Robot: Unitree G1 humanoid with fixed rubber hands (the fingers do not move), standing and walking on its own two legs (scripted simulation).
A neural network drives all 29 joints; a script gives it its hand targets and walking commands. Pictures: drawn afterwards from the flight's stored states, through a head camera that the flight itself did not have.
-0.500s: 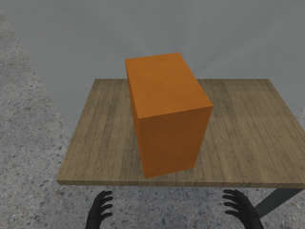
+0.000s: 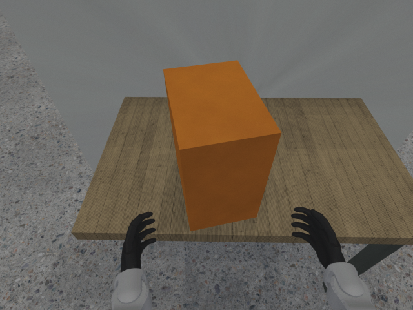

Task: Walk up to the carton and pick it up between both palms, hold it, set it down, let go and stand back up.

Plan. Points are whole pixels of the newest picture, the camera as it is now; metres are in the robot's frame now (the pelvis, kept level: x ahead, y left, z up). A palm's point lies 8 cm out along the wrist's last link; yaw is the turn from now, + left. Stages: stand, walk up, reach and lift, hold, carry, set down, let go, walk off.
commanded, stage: reach and lift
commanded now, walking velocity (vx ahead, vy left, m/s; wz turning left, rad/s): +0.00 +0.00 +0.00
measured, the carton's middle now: (213, 148) +0.46 +0.03 +0.03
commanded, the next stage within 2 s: none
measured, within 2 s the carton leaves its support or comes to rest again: neither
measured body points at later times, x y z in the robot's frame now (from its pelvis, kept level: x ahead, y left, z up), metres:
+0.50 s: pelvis -0.01 +0.00 +0.00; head +0.01 +0.00 +0.45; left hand +0.29 +0.18 +0.06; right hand +0.32 -0.19 +0.06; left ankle +0.00 +0.17 -0.74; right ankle -0.01 -0.11 -0.74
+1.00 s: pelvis -0.03 -0.01 +0.00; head +0.00 +0.00 +0.45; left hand +0.33 +0.18 +0.12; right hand +0.39 -0.18 +0.13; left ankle +0.00 +0.17 -0.74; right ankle -0.01 -0.11 -0.74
